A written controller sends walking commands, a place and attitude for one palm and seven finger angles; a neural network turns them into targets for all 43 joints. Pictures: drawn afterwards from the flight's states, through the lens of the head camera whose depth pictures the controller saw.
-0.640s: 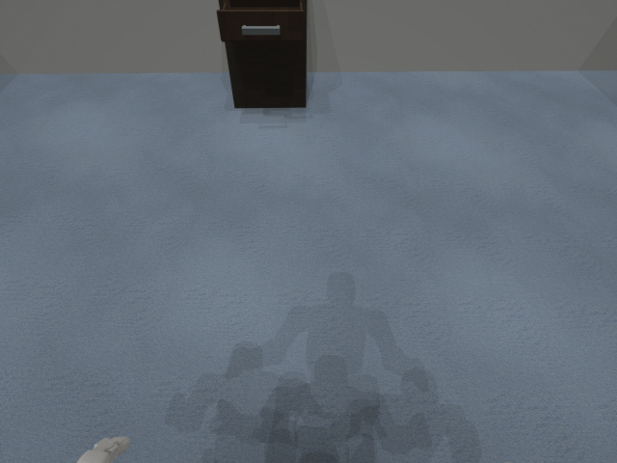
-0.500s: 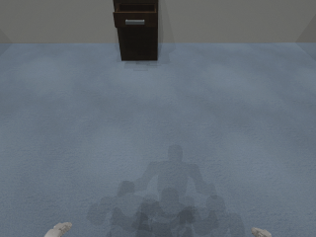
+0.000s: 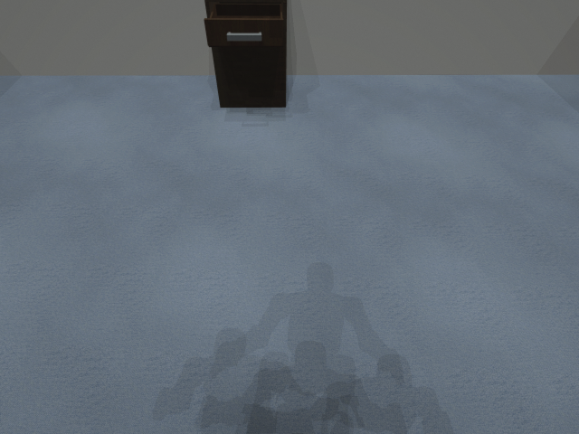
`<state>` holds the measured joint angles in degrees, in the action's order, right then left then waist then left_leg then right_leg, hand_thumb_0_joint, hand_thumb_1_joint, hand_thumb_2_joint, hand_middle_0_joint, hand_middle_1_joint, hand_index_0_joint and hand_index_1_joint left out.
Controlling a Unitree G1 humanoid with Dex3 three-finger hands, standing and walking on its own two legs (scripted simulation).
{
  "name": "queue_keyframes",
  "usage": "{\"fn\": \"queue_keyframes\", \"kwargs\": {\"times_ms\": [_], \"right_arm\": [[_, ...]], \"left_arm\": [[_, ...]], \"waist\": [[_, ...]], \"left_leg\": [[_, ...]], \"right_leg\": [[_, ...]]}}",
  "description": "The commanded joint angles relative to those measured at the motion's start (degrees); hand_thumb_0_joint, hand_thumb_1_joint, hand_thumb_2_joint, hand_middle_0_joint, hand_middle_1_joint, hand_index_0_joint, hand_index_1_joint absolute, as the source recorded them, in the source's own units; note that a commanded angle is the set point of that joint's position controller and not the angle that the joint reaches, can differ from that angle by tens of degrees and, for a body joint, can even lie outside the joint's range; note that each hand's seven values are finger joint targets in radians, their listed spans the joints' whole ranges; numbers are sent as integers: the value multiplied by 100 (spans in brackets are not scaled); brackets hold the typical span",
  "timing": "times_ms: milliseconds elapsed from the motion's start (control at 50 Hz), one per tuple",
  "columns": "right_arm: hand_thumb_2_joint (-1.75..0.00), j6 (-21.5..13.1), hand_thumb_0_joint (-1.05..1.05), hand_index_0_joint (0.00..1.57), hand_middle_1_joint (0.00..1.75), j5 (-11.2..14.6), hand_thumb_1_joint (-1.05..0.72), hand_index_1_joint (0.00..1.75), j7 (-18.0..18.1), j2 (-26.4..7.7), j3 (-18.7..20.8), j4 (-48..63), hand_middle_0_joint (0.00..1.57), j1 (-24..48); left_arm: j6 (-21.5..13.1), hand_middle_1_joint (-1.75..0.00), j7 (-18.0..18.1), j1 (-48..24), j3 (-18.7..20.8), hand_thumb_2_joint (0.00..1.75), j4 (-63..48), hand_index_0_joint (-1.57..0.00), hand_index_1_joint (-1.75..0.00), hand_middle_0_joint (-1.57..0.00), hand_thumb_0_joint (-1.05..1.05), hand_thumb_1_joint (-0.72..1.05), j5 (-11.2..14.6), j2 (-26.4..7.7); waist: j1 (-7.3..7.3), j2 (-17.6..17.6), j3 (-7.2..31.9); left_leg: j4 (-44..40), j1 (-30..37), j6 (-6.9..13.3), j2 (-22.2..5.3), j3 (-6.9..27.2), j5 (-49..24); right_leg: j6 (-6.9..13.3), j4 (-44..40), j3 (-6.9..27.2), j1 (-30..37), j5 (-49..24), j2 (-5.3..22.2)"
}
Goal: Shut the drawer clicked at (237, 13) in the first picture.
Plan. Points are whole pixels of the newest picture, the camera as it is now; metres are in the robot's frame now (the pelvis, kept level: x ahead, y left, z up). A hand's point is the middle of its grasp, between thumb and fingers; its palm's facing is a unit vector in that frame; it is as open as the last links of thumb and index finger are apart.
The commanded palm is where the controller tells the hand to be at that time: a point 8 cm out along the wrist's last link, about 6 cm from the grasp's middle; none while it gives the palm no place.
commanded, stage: stand and wait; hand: left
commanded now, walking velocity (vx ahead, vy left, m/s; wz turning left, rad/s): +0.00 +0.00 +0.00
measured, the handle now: (244, 35) +1.87 +0.32 -0.21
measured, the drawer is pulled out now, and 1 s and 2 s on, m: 0.25 0.25 0.25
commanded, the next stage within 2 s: look at it before walking up in 0.36 s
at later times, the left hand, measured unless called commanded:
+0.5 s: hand out of the picture +0.06 +0.24 -0.16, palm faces -0.04 -0.94 -0.33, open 7.4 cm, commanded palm none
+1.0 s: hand out of the picture +0.06 +0.25 -0.16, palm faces -0.04 -0.94 -0.33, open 7.4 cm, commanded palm none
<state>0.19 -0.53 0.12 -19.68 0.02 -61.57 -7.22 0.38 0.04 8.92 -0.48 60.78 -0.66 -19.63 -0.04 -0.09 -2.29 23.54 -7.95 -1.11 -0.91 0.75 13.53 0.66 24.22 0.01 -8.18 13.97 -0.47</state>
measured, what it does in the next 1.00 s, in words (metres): stands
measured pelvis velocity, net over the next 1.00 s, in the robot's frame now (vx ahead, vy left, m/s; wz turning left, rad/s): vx -0.01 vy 0.00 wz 0.00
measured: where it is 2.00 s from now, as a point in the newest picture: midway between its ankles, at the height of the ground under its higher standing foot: outside the picture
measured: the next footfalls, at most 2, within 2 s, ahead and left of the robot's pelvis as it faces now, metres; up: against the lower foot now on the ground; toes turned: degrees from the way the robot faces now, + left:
right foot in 1.88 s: +0.39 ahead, -0.07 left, +0.00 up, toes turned -8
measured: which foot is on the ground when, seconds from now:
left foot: down 0.00-1.00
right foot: down 0.00-1.00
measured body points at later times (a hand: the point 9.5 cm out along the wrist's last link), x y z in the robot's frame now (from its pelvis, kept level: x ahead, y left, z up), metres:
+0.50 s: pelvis -0.02 +0.00 +0.00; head -0.01 +0.00 +0.45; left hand +0.06 +0.29 -0.13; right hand +0.05 -0.29 -0.13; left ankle -0.01 +0.13 -0.74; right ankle -0.01 -0.11 -0.74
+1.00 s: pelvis -0.01 +0.00 +0.00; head -0.01 +0.00 +0.45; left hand +0.06 +0.30 -0.13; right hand +0.07 -0.29 -0.13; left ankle -0.01 +0.13 -0.74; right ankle -0.01 -0.11 -0.74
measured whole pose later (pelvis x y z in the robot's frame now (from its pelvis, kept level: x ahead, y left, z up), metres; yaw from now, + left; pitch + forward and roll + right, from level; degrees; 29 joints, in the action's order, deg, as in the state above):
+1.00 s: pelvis -0.01 +0.00 +0.00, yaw +0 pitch -2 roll +0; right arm -0.4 -0.3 -0.2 -19.0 -0.2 -63.7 -6.6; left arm -0.2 0.0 8.2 -0.7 62.4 -0.9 -19.4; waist 0.1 -0.3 -2.0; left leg 21.1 -7.8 -0.9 -0.8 0.4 11.4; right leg 0.3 21.7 0.4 -8.1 11.6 -0.3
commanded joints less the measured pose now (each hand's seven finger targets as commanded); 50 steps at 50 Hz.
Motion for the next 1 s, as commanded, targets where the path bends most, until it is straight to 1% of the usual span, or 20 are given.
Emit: {"fn": "queue_keyframes", "kwargs": {"times_ms": [0, 20, 60, 100, 140, 220, 240, 260, 400, 520, 560, 580, 680, 740, 780, 820, 840, 860, 960, 980], "right_arm": [[-90, -197, 0, 20, 30, -9, -90, 30, 77, -1128, 192, 371, 20, 360], [-90, -198, 0, 20, 30, -8, -90, 30, 76, -1138, 194, 350, 20, 358], [-90, -188, 0, 20, 30, -6, -90, 30, 71, -1134, 190, 315, 20, 330], [-90, -192, 0, 20, 30, -8, -90, 30, 66, -1129, 188, 281, 20, 321], [-90, -184, 0, 20, 30, -3, -90, 30, 62, -1133, 186, 258, 20, 299], [-90, -196, 0, 20, 30, -8, -90, 30, 56, -1122, 179, 202, 20, 271], [-90, -192, 0, 20, 30, -3, -90, 30, 54, -1128, 179, 203, 20, 266], [-90, -196, 0, 20, 30, -9, -90, 30, 54, -1124, 183, 202, 20, 251], [-90, -205, 0, 20, 30, -4, -90, 30, 49, -1109, 186, 173, 20, 209], [-90, -215, 0, 20, 30, -1, -90, 30, 54, -1113, 183, 150, 20, 230], [-90, -211, 0, 20, 30, 8, -90, 30, 54, -1098, 190, 149, 20, 220], [-90, -210, 0, 20, 30, 8, -90, 30, 54, -1104, 186, 149, 20, 237], [-90, -208, 0, 20, 30, 8, -90, 30, 58, -1100, 188, 141, 20, 257], [-90, -204, 0, 20, 30, 16, -90, 30, 56, -1121, 189, 151, 20, 277], [-90, -208, 0, 20, 30, 10, -90, 30, 57, -1119, 186, 149, 20, 271], [-90, -220, 0, 20, 30, 12, -90, 30, 59, -1129, 186, 153, 20, 277], [-90, -213, 0, 20, 30, 19, -90, 30, 58, -1127, 186, 150, 20, 271], [-90, -219, 0, 20, 30, 17, -90, 30, 59, -1129, 183, 150, 20, 284], [-90, -207, 0, 20, 30, 16, -90, 30, 57, -1126, 183, 149, 20, 309], [-90, -211, 0, 20, 30, 12, -90, 30, 58, -1132, 182, 150, 20, 317]], "left_arm": [[-174, -30, 56, -351, 257, 90, -398, -20, -30, -20, 0, 90, 27, -1193], [-176, -30, 55, -356, 250, 90, -378, -20, -30, -20, 0, 90, 30, -1194], [-174, -30, 53, -351, 249, 90, -354, -20, -30, -20, 0, 90, 26, -1194], [-171, -30, 49, -363, 246, 90, -332, -20, -30, -20, 0, 90, 21, -1181], [-171, -30, 48, -356, 246, 90, -319, -20, -30, -20, 0, 90, 16, -1188], [-167, -30, 47, -370, 243, 90, -297, -20, -30, -20, 0, 90, 16, -1176], [-168, -30, 46, -346, 242, 90, -302, -20, -30, -20, 0, 90, 13, -1175], [-169, -30, 45, -339, 239, 90, -300, -20, -30, -20, 0, 90, 14, -1163], [-181, -30, 46, -351, 239, 90, -284, -20, -30, -20, 0, 90, 8, -1160], [-192, -30, 50, -294, 231, 90, -263, -20, -30, -20, 0, 90, 12, -1145], [-198, -30, 57, -292, 230, 90, -265, -20, -30, -20, 0, 90, 9, -1148], [-197, -30, 55, -290, 228, 90, -255, -20, -30, -20, 0, 90, 11, -1145], [-191, -30, 54, -273, 224, 90, -223, -20, -30, -20, 0, 90, 6, -1137], [-193, -30, 55, -258, 220, 90, -230, -20, -30, -20, 0, 90, 2, -1145], [-187, -30, 53, -273, 221, 90, -218, -20, -30, -20, 0, 90, 3, -1137], [-194, -30, 54, -258, 227, 90, -219, -20, -30, -20, 0, 90, 3, -1142], [-196, -30, 57, -267, 223, 90, -225, -20, -30, -20, 0, 90, 3, -1151], [-195, -30, 58, -252, 224, 90, -224, -20, -30, -20, 0, 90, 3, -1144], [-195, -30, 54, -267, 225, 90, -216, -20, -30, -20, 0, 90, -1, -1143], [-192, -30, 53, -269, 221, 90, -213, -20, -30, -20, 0, 90, 1, -1142]], "waist": [[13, -28, 428], [17, -12, 417], [10, -95, 360], [16, -41, 271], [15, -93, 267], [11, -6, 268], [30, -83, 235], [14, -45, 273], [4, -56, 315], [9, 15, 405], [3, -29, 448], [14, 25, 405], [12, 40, 338], [14, -26, 325], [13, 33, 320], [13, 50, 435], [11, -3, 439], [22, 56, 442], [17, -32, 352], [22, 16, 345]], "left_leg": [[-382, 5, 269, -537, 431, -861], [-386, 19, 264, -536, 436, -877], [-414, -15, 251, -531, 423, -705], [-456, -57, 255, -533, 447, -646], [-459, -79, 250, -529, 454, -587], [-520, -109, 248, -537, 476, -518], [-508, -123, 252, -538, 474, -489], [-516, -95, 252, -535, 486, -471], [-506, -95, 243, -546, 491, -579], [-494, 6, 243, -577, 477, -782], [-483, 15, 246, -579, 498, -820], [-491, 2, 240, -581, 476, -800], [-530, 15, 247, -595, 477, -788], [-525, 41, 249, -595, 486, -834], [-565, 27, 251, -599, 492, -798], [-540, 91, 253, -606, 488, -954], [-538, 87, 252, -604, 507, -971], [-542, 90, 255, -608, 489, -980], [-574, 80, 250, -601, 497, -908], [-571, 92, 249, -596, 496, -943]], "right_leg": [[158, -492, 663, 25, -863, 739], [152, -498, 660, 18, -867, 734], [150, -571, 692, -58, -631, 733], [143, -609, 698, -112, -498, 724], [147, -643, 728, -142, -370, 712], [136, -658, 737, -149, -246, 705], [133, -675, 726, -185, -193, 702], [139, -683, 748, -199, -143, 711], [135, -680, 743, -171, -270, 715], [135, -618, 715, -109, -621, 721], [136, -615, 709, -58, -694, 728], [128, -618, 694, -80, -690, 734], [122, -635, 690, -118, -693, 718], [118, -640, 684, -131, -737, 710], [112, -637, 678, -115, -690, 707], [112, -601, 664, -23, -878, 718], [112, -590, 655, -20, -888, 707], [110, -600, 654, 4, -908, 728], [108, -637, 661, -61, -833, 719], [108, -636, 652, -61, -868, 723]]}}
